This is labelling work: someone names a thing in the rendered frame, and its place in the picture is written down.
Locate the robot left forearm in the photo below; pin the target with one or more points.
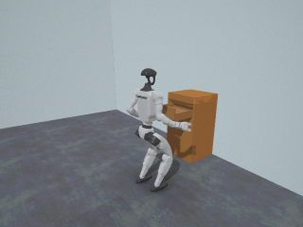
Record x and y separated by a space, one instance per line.
135 114

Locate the drawer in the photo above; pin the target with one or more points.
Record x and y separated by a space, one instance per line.
176 112

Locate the right robot upper arm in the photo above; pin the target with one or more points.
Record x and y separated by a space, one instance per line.
158 101

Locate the robot right hand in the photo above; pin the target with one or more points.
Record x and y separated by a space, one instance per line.
185 126

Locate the robot right forearm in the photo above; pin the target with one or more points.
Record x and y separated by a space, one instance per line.
169 122

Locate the left robot upper arm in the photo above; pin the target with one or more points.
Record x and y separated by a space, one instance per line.
130 109

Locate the left robot foot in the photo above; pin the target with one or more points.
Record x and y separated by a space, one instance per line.
141 180

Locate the cabinet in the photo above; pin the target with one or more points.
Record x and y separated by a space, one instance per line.
194 145

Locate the right robot thigh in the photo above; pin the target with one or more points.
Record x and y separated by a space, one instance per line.
159 141

